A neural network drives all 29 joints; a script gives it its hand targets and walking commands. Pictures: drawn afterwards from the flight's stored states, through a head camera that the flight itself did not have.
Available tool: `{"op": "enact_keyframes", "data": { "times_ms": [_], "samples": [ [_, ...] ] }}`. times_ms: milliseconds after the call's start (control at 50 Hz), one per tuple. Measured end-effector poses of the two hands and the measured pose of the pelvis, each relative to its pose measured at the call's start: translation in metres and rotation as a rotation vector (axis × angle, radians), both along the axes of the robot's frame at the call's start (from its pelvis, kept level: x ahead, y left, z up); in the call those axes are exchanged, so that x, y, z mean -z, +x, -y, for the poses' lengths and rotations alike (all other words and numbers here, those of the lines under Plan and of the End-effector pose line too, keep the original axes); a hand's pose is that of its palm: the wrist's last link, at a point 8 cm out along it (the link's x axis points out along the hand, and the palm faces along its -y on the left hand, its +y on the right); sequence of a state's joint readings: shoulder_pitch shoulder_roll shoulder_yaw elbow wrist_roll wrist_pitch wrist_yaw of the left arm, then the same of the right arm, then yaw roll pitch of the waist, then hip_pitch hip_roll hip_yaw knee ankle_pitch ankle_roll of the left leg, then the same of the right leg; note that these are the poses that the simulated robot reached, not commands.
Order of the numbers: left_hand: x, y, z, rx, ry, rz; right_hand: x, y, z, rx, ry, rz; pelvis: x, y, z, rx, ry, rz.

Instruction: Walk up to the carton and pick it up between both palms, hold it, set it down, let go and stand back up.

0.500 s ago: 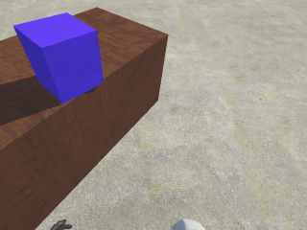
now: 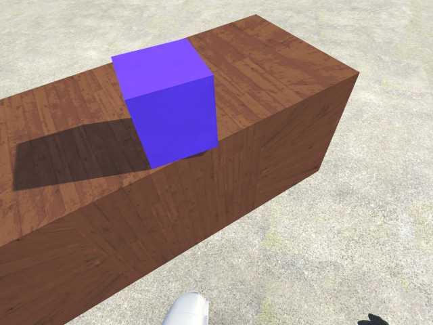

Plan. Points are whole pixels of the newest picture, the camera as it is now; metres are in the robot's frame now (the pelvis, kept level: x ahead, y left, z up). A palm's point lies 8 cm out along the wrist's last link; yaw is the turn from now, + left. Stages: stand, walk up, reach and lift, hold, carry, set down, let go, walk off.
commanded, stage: walk up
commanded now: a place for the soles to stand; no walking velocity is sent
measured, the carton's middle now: (168, 105) +0.65 +0.21 -0.01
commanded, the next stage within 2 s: none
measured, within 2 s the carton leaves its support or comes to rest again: neither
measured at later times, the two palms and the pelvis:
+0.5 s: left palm (125, 279) +0.21 +0.25 -0.12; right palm (376, 256) +0.28 -0.28 -0.10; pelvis +0.16 -0.02 -0.01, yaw +16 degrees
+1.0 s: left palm out of the picture +0.04 +0.23 -0.12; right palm (337, 218) +0.37 -0.22 -0.11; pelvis +0.14 -0.05 -0.02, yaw +34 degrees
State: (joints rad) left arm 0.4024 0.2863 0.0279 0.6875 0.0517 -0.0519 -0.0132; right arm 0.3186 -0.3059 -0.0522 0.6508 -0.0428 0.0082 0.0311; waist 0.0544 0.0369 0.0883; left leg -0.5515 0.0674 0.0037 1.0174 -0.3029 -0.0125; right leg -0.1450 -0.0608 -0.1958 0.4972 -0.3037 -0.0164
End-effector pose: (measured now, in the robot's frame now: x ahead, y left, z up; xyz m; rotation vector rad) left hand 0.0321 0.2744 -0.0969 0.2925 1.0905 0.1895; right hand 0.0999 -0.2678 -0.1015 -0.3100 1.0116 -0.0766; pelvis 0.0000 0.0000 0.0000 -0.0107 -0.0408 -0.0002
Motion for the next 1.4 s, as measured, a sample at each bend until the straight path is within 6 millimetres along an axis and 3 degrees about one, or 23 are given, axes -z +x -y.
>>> {"op": "enact_keyframes", "data": {
  "times_ms": [120,180,220,280,360,420,500,580,680,820,900,980,1040,1140,1260,1400],
  "samples": [
    [0.025,-0.023,-0.001,-0.133,-0.041,-0.127,-0.007,0.105,-0.031,-0.147,0.004,0.072,0.009,0.046,0.0,-0.081,-0.009,-0.009],
    [0.047,-0.019,-0.004,-0.178,-0.063,-0.169,-0.005,0.152,-0.047,-0.197,-0.015,0.133,0.024,0.073,-0.007,-0.118,0.001,-0.011],
    [0.058,-0.006,-0.003,-0.178,-0.083,-0.186,-0.004,0.17,-0.052,-0.208,-0.037,0.167,0.03,0.086,-0.011,-0.132,0.008,0.004],
    [0.059,0.035,-0.001,-0.15,-0.109,-0.147,-0.01,0.175,-0.045,-0.156,-0.062,0.151,0.025,0.106,-0.009,-0.152,0.003,0.023],
    [0.044,0.106,0.004,-0.124,-0.122,0.002,-0.018,0.165,-0.025,-0.124,-0.101,0.05,0.012,0.129,-0.001,-0.195,0.0,0.025],
    [0.033,0.147,0.012,-0.133,-0.123,0.091,-0.016,0.164,-0.009,-0.127,-0.114,-0.022,0.008,0.143,0.008,-0.235,-0.005,0.015],
    [0.026,0.18,0.026,-0.152,-0.099,0.137,-0.004,0.181,0.011,-0.147,-0.106,-0.069,0.012,0.158,0.023,-0.282,0.0,-0.001],
    [0.023,0.194,0.039,-0.172,-0.033,0.161,0.019,0.216,0.028,-0.18,-0.076,-0.055,0.026,0.171,0.042,-0.324,0.001,0.003],
    [0.001,0.18,0.048,-0.257,0.019,0.176,0.024,0.252,0.024,-0.282,-0.067,-0.045,0.019,0.17,0.055,-0.397,0.031,0.013],
    [-0.014,0.117,0.045,-0.405,0.087,0.141,0.022,0.27,0.006,-0.396,-0.021,-0.06,0.01,0.161,0.062,-0.48,0.031,-0.002],
    [-0.006,0.068,0.045,-0.49,0.087,0.101,0.019,0.273,-0.015,-0.468,-0.012,-0.059,0.012,0.154,0.06,-0.539,0.021,-0.007],
    [0.018,0.018,0.043,-0.564,0.052,0.041,0.014,0.274,-0.04,-0.52,-0.009,-0.003,0.021,0.144,0.051,-0.588,0.018,-0.003],
    [0.031,-0.007,0.05,-0.616,-0.006,-0.009,0.008,0.269,-0.049,-0.52,-0.023,0.023,0.022,0.141,0.046,-0.605,0.013,0.003],
    [0.038,-0.015,0.067,-0.63,-0.071,-0.039,-0.003,0.265,-0.054,-0.525,-0.057,0.017,0.014,0.145,0.045,-0.635,0.005,-0.009],
    [0.036,-0.001,0.085,-0.63,-0.08,-0.007,0.007,0.281,-0.063,-0.562,-0.023,0.008,0.016,0.151,0.048,-0.652,-0.011,-0.008],
    [0.016,0.019,0.078,-0.649,-0.052,0.072,0.009,0.29,-0.085,-0.609,0.048,0.009,0.009,0.158,0.045,-0.679,-0.008,-0.017]
  ]
}}
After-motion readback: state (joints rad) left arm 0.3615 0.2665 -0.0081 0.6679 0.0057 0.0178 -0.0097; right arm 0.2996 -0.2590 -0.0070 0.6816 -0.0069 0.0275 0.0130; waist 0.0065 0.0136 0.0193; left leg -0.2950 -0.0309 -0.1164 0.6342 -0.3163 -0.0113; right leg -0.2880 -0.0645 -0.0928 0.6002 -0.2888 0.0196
